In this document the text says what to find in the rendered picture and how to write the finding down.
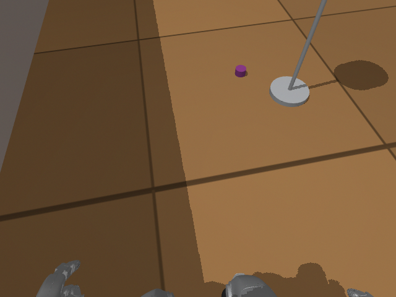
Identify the tin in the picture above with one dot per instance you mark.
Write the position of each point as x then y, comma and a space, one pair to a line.
240, 71

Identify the floor lamp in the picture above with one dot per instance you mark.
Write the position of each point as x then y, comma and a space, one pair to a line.
290, 91

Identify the left robot hand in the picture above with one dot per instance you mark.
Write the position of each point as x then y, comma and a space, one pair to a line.
53, 286

